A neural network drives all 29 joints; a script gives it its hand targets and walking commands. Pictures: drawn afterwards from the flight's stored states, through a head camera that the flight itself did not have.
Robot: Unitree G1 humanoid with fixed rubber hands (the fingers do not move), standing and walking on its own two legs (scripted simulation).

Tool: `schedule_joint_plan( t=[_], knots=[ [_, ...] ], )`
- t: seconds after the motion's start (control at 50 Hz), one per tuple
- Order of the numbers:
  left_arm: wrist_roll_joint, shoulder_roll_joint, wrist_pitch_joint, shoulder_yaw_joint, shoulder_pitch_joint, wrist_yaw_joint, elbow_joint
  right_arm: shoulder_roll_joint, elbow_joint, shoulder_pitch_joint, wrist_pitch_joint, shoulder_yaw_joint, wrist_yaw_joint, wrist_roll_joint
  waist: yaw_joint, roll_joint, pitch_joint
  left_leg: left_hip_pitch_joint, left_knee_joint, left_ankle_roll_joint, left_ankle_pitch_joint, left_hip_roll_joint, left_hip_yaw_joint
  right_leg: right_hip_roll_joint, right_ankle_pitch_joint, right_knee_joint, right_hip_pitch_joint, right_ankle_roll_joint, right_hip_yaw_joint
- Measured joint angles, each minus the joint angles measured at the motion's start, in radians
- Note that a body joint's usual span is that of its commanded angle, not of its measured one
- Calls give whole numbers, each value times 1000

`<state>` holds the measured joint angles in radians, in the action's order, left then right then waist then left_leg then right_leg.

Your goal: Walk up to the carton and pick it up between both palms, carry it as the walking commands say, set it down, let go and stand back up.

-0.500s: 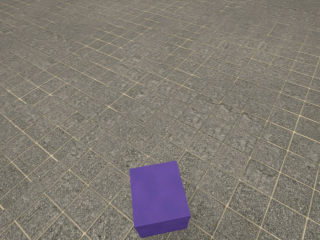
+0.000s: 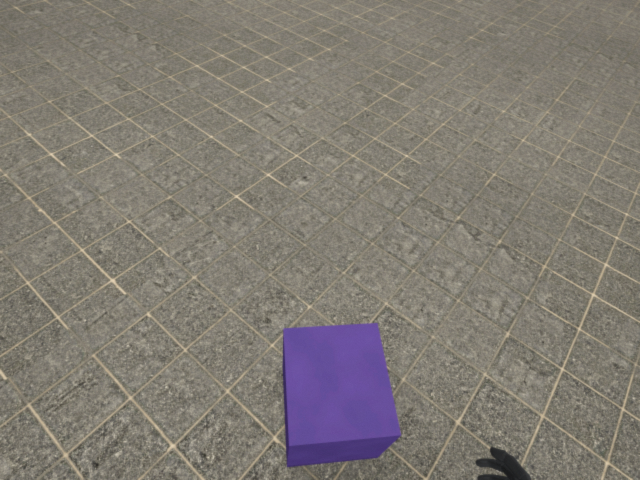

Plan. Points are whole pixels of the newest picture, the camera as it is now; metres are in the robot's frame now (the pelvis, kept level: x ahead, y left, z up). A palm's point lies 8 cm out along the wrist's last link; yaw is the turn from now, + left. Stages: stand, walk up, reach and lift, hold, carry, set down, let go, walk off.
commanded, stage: walk up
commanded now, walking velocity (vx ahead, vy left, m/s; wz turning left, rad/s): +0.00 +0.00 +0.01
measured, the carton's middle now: (331, 395) +0.43 -0.07 -0.63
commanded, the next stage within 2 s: stand in 1.58 s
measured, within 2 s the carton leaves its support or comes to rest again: neither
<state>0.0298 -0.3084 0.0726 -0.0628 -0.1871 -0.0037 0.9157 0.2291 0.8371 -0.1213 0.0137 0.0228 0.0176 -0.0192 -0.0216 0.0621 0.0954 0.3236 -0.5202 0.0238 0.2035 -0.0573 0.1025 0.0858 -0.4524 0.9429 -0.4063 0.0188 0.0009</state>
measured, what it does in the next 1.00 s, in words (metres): steps on the spot: right foot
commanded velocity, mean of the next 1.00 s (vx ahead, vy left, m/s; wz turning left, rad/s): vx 0.01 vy -0.07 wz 0.03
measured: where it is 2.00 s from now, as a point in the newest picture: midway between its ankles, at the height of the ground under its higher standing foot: outside the picture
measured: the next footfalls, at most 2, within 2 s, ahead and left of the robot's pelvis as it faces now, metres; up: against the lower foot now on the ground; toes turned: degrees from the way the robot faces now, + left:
right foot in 0.42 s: -0.03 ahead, -0.16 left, +0.00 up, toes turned -5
right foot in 1.04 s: +0.00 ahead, -0.24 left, +0.00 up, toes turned -1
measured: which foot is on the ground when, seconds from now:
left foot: down 0.00-1.00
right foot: up 0.00-0.40, down 0.42-0.78, up 0.80-1.00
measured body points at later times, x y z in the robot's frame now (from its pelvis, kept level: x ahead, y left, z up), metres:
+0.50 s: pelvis -0.03 -0.03 +0.01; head -0.02 -0.04 +0.46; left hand +0.03 +0.21 -0.13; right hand -0.04 -0.29 -0.14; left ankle +0.04 +0.10 -0.72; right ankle -0.07 -0.16 -0.74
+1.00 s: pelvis -0.04 -0.09 +0.01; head -0.01 -0.08 +0.46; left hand +0.01 +0.17 -0.14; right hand -0.07 -0.35 -0.14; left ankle -0.01 +0.07 -0.74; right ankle -0.06 -0.23 -0.71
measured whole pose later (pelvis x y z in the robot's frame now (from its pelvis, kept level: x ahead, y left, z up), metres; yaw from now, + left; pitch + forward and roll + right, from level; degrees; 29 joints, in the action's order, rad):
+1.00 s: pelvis -0.04 -0.09 +0.01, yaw +0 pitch +1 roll -1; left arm 0.02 -0.23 0.04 -0.06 -0.25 0.00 0.99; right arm 0.22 1.07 -0.31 0.01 0.06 -0.05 -0.04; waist 0.05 0.00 0.03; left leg 0.27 -0.41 -0.05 0.16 -0.11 0.03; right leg 0.05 -0.34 0.65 -0.30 0.03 -0.05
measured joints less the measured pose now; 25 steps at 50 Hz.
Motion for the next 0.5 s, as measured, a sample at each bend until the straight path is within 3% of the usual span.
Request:
schedule_joint_plan(
  t=[0.12, 0.28, 0.34, 0.42, 0.46, 0.5],
  knots=[
    [1, 54, -4, 22, -27, 5, 9, -21, 47, -30, -14, -11, -16, -6, 19, -22, -40, -54, 95, 25, -46, 13, 27, -58, 30, -95, 92, -31, -7],
    [12, 48, 8, 2, -4, 22, 8, 1, 113, -118, -11, 15, -53, -8, 44, -46, -52, -11, 108, 18, -78, -14, 31, -72, 41, -63, 74, -1, -22],
    [3, 48, -1, 9, -4, 25, 8, 23, 136, -150, -1, 28, -47, -15, 68, -58, -48, -1, 119, 6, -99, -23, 18, -60, 44, -193, 114, -17, -22],
    [-5, 62, -27, 21, -23, 13, 21, 34, 158, -174, 15, 29, -28, -10, 81, -58, -55, 6, 121, -21, -117, -16, 15, -45, 127, -499, 240, -43, -47],
    [1, 89, -44, 23, -39, 5, 37, 33, 171, -178, 18, 21, -19, -5, 75, -74, -54, 14, 77, -35, -37, -17, -2, -48, 192, -544, 265, -12, -54],
    [3, 112, -55, 35, -59, 0, 50, 20, 185, -178, 23, 14, -10, -3, 62, -79, -61, 16, 9, -43, 65, -1, -31, -49, 199, -557, 283, -6, -51]
  ],
)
